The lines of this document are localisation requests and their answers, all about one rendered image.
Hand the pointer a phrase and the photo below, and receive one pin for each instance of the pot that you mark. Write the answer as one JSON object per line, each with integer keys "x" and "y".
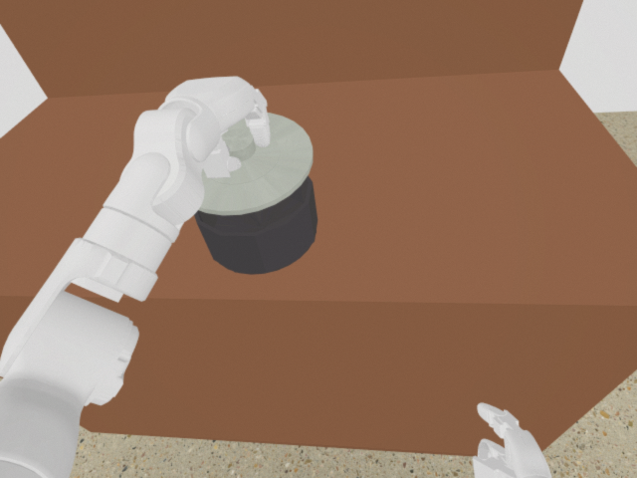
{"x": 263, "y": 241}

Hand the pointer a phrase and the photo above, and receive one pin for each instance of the robot left upper arm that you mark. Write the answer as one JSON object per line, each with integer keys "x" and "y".
{"x": 77, "y": 355}

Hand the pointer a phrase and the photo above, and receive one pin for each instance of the robot left forearm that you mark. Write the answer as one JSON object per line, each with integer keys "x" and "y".
{"x": 159, "y": 189}

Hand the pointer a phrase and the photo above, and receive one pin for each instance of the robot left hand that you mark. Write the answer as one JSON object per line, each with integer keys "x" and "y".
{"x": 230, "y": 99}

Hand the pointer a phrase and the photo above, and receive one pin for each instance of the knob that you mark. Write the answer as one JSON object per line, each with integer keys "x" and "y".
{"x": 240, "y": 142}

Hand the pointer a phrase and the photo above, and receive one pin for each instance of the table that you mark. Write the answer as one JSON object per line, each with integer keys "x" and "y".
{"x": 477, "y": 223}

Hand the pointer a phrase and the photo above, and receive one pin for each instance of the robot right hand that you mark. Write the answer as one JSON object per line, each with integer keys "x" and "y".
{"x": 521, "y": 456}

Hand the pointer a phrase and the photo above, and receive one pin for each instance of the lid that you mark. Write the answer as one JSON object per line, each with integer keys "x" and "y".
{"x": 272, "y": 174}

